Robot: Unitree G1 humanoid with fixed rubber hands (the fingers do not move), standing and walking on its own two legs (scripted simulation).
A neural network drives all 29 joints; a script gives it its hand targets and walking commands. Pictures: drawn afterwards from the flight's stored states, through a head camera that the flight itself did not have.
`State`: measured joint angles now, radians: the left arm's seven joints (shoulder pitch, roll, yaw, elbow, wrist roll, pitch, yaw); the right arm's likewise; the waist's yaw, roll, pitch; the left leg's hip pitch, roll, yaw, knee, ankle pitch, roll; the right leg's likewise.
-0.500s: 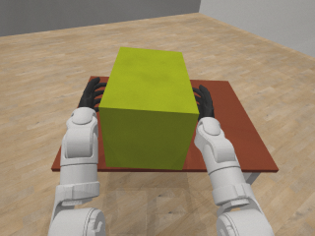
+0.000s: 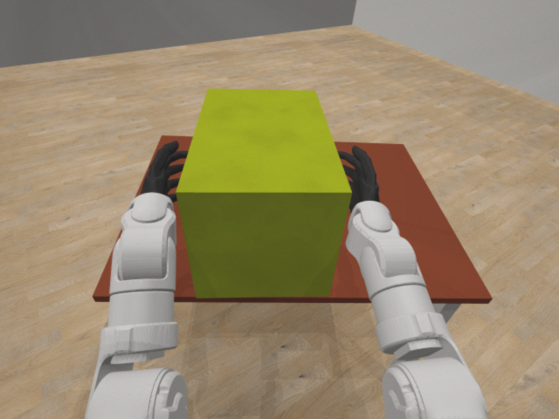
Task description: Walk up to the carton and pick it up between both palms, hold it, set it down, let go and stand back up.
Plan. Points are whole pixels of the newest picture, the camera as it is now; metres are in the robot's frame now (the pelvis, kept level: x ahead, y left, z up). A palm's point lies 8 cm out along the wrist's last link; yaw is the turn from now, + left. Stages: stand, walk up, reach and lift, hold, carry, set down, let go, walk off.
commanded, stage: hold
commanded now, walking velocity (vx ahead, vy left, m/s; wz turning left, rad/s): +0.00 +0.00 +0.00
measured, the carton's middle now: (262, 182) +0.43 +0.02 +0.13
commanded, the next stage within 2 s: none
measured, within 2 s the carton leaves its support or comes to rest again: neither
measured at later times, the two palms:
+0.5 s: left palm (152, 195) +0.33 +0.16 +0.18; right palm (363, 206) +0.34 -0.12 +0.17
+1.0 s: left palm (166, 192) +0.36 +0.15 +0.17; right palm (364, 198) +0.37 -0.13 +0.16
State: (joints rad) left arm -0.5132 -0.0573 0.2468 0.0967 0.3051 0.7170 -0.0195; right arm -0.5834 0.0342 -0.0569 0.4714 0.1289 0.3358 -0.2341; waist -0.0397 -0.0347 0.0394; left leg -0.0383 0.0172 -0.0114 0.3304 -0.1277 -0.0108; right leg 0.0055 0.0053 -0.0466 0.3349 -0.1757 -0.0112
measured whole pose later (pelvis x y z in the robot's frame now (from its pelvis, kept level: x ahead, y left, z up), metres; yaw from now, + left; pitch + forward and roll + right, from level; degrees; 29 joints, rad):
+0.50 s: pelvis +0.00 +0.00 +0.00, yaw +0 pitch -11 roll +0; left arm -0.51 -0.06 0.25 0.07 0.31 0.75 -0.04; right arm -0.53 0.03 -0.02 0.40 0.13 0.37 -0.28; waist -0.04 -0.03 0.03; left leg -0.02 0.02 -0.01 0.35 -0.14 -0.01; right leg 0.03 0.01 -0.05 0.33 -0.18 -0.01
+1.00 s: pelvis +0.01 +0.00 +0.00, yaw +0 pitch -8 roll +0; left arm -0.54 -0.06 0.25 0.13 0.31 0.71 -0.01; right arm -0.60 0.04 -0.08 0.50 0.13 0.32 -0.23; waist -0.04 -0.04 0.04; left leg -0.05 0.02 -0.01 0.32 -0.13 -0.01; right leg -0.01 0.01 -0.05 0.33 -0.18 -0.01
